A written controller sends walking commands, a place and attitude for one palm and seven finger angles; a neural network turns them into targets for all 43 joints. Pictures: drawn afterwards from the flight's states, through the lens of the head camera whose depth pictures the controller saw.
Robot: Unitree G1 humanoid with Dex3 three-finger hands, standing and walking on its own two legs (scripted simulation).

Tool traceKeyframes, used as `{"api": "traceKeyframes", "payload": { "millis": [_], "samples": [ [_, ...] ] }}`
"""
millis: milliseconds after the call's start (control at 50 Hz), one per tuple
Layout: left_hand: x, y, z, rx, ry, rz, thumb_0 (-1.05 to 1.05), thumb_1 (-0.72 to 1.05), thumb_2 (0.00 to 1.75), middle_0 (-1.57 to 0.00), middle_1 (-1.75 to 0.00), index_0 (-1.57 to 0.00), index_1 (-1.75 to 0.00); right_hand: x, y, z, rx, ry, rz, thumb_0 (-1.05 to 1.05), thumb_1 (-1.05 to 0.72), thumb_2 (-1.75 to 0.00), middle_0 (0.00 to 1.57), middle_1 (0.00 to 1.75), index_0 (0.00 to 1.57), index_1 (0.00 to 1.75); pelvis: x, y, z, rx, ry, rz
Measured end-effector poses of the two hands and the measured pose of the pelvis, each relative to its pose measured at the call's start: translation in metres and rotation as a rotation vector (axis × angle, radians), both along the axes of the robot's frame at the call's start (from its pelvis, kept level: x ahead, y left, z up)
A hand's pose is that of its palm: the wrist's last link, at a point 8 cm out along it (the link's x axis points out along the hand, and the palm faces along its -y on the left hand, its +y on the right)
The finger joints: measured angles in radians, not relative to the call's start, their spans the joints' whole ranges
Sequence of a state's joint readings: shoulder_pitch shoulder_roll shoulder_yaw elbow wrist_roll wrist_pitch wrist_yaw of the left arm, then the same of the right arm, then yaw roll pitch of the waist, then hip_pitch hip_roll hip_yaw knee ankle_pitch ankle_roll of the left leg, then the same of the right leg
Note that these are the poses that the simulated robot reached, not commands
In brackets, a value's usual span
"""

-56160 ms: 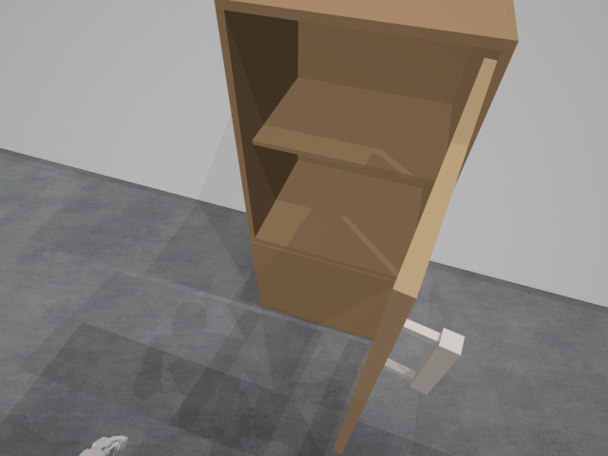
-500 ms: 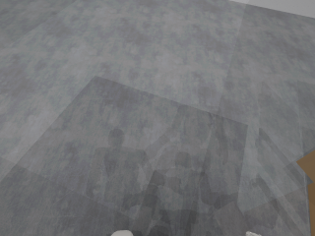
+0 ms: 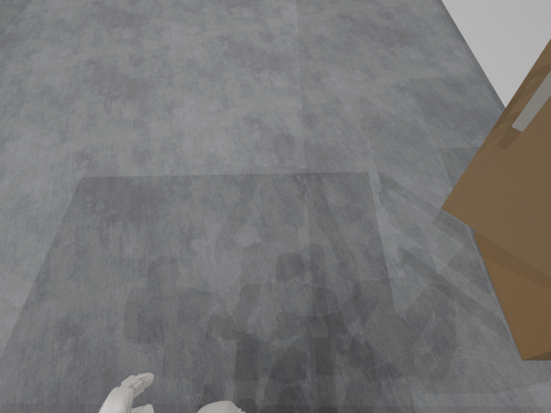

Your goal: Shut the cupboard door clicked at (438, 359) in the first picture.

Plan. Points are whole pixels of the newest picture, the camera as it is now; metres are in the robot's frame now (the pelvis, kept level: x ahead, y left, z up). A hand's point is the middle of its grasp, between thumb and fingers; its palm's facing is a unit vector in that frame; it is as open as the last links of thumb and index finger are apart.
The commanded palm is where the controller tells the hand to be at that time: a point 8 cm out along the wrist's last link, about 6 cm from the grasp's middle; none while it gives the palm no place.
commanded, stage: turn to face it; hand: left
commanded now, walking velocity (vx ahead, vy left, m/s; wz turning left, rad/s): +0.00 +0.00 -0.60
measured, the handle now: (543, 94) +0.61 -0.44 +0.09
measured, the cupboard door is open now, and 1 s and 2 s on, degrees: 44 44 44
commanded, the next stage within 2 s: take the last steps up to it in 1.26 s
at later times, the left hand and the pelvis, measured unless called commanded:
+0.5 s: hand (143, 394) +0.16 +0.24 -0.16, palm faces -0.23 -0.95 -0.19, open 7.4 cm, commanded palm none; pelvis +0.04 +0.05 +0.02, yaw -17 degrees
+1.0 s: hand (218, 342) +0.24 +0.12 -0.14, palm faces -0.56 -0.79 -0.26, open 7.4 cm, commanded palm none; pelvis +0.04 +0.02 +0.01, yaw -34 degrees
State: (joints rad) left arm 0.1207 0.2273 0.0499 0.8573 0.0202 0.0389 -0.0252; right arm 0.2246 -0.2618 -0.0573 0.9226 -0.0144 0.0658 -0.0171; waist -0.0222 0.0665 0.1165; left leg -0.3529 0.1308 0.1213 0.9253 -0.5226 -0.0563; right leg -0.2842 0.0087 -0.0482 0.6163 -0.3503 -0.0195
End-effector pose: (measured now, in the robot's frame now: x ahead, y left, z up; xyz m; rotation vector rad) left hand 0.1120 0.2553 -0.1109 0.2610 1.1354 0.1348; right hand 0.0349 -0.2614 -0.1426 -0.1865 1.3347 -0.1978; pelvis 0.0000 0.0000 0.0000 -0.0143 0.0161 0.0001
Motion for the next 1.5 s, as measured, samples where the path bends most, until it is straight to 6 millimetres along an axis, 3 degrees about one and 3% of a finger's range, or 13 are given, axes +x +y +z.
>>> {"api": "traceKeyframes", "payload": {
  "millis": [100, 200, 300, 380, 500, 620, 700, 820, 900, 1080, 1280, 1400, 1500],
  "samples": [
    [-0.006, -0.013, 0.003, -0.007, 0.055, -0.022, 0.01, 0.90, 0.90, -0.20, -0.30, -0.21, -0.30, 0.012, -0.009, 0.015, -0.016, -0.037, -0.036, 0.01, -0.91, -0.90, 0.20, 0.30, 0.20, 0.30, 0.004, -0.003, 0.011, 0.014, 0.003, -0.053],
    [-0.010, -0.014, -0.005, -0.036, 0.108, -0.053, 0.01, 0.90, 0.90, -0.21, -0.30, -0.21, -0.30, 0.032, -0.007, 0.030, -0.040, -0.106, -0.056, 0.01, -0.91, -0.90, 0.20, 0.30, 0.20, 0.30, 0.010, 0.003, 0.014, 0.012, 0.011, -0.104],
    [-0.005, 0.002, -0.019, -0.062, 0.145, -0.076, 0.01, 0.90, 0.90, -0.21, -0.30, -0.21, -0.30, 0.052, 0.008, 0.039, -0.073, -0.171, -0.076, 0.01, -0.91, -0.90, 0.20, 0.30, 0.20, 0.30, 0.021, 0.022, 0.010, 0.001, 0.018, -0.162],
    [0.013, 0.023, -0.035, -0.072, 0.164, -0.097, 0.01, 0.90, 0.90, -0.21, -0.30, -0.21, -0.30, 0.056, 0.028, 0.044, -0.104, -0.214, -0.094, 0.01, -0.91, -0.90, 0.20, 0.30, 0.20, 0.30, 0.029, 0.040, 0.003, -0.003, 0.017, -0.215],
    [0.053, 0.036, -0.024, -0.066, 0.148, -0.180, 0.01, 0.91, 0.90, -0.20, -0.30, -0.20, -0.30, 0.028, 0.053, 0.056, -0.104, -0.165, -0.151, 0.01, -0.91, -0.90, 0.20, 0.30, 0.20, 0.30, 0.035, 0.052, 0.017, -0.033, 0.012, -0.294],
    [0.092, 0.029, -0.011, -0.045, 0.128, -0.280, 0.01, 0.91, 0.90, -0.20, -0.29, -0.20, -0.30, -0.014, 0.065, 0.051, -0.078, -0.110, -0.282, 0.01, -0.90, -0.90, 0.20, 0.30, 0.21, 0.30, 0.041, 0.055, 0.021, -0.035, 0.016, -0.378],
    [0.119, 0.004, -0.007, -0.033, 0.105, -0.364, 0.01, 0.91, 0.90, -0.20, -0.29, -0.20, -0.30, -0.050, 0.067, 0.041, -0.056, -0.066, -0.380, 0.01, -0.90, -0.90, 0.20, 0.30, 0.21, 0.30, 0.042, 0.050, 0.019, -0.026, 0.011, -0.432],
    [0.155, -0.054, -0.001, -0.018, 0.012, -0.505, 0.01, 0.91, 0.90, -0.20, -0.29, -0.20, -0.30, -0.106, 0.059, 0.011, -0.007, 0.000, -0.515, 0.01, -0.90, -0.90, 0.20, 0.30, 0.21, 0.30, 0.040, 0.029, 0.003, 0.006, -0.002, -0.508],
    [0.157, -0.081, 0.004, -0.005, -0.026, -0.560, 0.01, 0.91, 0.90, -0.20, -0.29, -0.20, -0.30, -0.124, 0.049, 0.000, 0.002, 0.035, -0.576, 0.01, -0.91, -0.90, 0.20, 0.30, 0.20, 0.30, 0.038, 0.022, 0.001, 0.002, -0.005, -0.548],
    [0.143, -0.092, 0.002, -0.020, 0.058, -0.591, 0.01, 0.90, 0.90, -0.21, -0.30, -0.21, -0.30, -0.097, 0.038, 0.023, -0.021, -0.057, -0.607, 0.01, -0.91, -0.90, 0.20, 0.30, 0.20, 0.30, 0.046, 0.016, 0.016, 0.019, 0.002, -0.613],
    [0.156, -0.058, -0.032, -0.048, 0.155, -0.566, 0.01, 0.90, 0.90, -0.21, -0.30, -0.21, -0.30, -0.051, 0.057, 0.034, -0.094, -0.126, -0.606, 0.01, -0.91, -0.90, 0.20, 0.30, 0.20, 0.30, 0.079, 0.035, 0.005, -0.006, -0.002, -0.679],
    [0.170, -0.050, -0.023, -0.029, 0.192, -0.597, 0.01, 0.91, 0.90, -0.20, -0.30, -0.20, -0.30, -0.053, 0.083, 0.042, -0.076, -0.095, -0.631, 0.01, -0.91, -0.90, 0.20, 0.30, 0.20, 0.30, 0.086, 0.042, 0.017, -0.019, 0.003, -0.720],
    [0.179, -0.057, -0.014, -0.009, 0.209, -0.654, 0.01, 0.91, 0.90, -0.20, -0.29, -0.20, -0.30, -0.071, 0.099, 0.039, -0.042, -0.067, -0.702, 0.01, -0.91, -0.90, 0.20, 0.30, 0.21, 0.30, 0.089, 0.040, 0.021, -0.019, 0.010, -0.761]
  ]
}}
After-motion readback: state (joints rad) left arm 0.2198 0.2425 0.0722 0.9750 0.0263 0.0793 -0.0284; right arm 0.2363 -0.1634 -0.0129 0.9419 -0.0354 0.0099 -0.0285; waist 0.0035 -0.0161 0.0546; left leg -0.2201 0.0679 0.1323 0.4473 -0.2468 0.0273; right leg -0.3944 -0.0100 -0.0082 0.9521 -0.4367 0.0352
